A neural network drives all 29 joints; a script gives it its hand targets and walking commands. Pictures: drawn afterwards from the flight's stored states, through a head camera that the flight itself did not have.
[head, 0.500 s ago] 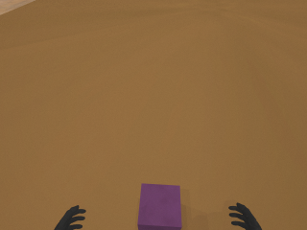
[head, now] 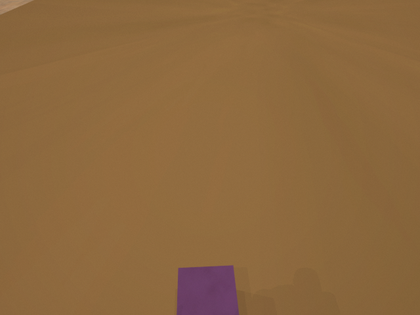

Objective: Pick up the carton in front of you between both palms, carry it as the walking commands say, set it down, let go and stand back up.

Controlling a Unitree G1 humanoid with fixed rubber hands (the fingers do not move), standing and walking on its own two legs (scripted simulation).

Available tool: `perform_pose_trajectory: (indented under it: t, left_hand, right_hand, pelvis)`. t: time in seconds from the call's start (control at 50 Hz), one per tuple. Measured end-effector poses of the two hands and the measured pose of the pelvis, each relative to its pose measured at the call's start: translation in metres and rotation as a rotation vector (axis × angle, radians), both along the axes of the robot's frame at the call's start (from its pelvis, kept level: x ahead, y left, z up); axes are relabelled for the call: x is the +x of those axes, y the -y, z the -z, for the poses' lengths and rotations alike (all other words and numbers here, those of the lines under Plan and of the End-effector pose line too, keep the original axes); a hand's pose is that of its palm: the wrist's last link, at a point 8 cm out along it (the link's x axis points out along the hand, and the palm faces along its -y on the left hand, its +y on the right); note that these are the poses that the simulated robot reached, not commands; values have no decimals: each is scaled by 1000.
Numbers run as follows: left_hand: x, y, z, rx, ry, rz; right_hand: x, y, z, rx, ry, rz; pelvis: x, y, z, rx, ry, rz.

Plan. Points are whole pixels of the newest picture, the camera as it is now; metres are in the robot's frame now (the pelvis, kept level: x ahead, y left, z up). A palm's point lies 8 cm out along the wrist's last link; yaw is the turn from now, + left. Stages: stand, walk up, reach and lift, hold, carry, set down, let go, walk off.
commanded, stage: stand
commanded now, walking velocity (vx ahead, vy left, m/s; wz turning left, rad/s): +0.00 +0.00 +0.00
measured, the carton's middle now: (206, 305) +0.34 +0.01 -0.63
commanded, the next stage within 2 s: none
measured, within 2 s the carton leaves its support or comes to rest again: neither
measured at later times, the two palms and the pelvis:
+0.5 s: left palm out of the picture +0.04 +0.25 -0.12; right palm out of the picture -0.03 -0.26 -0.13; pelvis -0.01 +0.00 +0.00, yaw -3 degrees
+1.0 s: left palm out of the picture -0.02 +0.24 -0.13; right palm out of the picture -0.09 -0.22 -0.13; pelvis -0.03 +0.01 +0.01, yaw -3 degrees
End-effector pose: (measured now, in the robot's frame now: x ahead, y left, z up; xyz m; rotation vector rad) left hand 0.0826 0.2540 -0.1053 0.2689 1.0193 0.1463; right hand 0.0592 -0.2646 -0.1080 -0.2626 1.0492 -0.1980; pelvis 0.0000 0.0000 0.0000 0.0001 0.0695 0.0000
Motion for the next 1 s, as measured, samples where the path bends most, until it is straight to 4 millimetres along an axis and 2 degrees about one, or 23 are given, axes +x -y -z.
perform_pose_trajectory:
  t: [0.14, 0.44, 0.72, 1.0]
  left_hand:
    - [-7, 1, 5, 9, -49, 2]
    - [-39, 3, 11, 15, -168, -3]
    - [-70, 9, 17, -10, -264, -14]
    - [-102, 13, 22, -36, -353, -34]
  right_hand:
    - [-22, 2, 8, 3, -71, 33]
    - [-76, -2, 18, 24, -227, 85]
    - [-122, -20, 22, 64, -344, 119]
    - [-150, -43, 24, 102, -413, 139]
  pelvis:
    - [0, 1, 1, 5, 9, 16]
    - [-8, 2, -2, 9, 36, 43]
    - [-17, -3, -7, 6, 61, 54]
    - [-26, -9, -10, 3, 76, 57]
